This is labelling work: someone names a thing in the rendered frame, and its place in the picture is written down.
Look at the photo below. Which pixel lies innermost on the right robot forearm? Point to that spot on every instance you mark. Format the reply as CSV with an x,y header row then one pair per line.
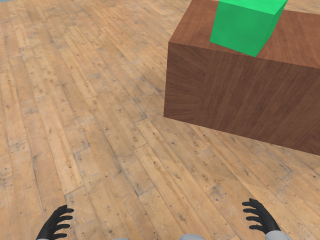
x,y
276,235

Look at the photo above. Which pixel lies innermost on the right robot hand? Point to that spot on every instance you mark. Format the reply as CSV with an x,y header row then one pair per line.
x,y
267,222

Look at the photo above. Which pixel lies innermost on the carton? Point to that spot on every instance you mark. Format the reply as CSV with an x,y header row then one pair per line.
x,y
245,25

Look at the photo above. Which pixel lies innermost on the left robot hand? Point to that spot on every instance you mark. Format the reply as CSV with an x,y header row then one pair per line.
x,y
50,227

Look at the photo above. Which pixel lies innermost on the pedestal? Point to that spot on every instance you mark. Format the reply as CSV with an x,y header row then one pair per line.
x,y
273,97

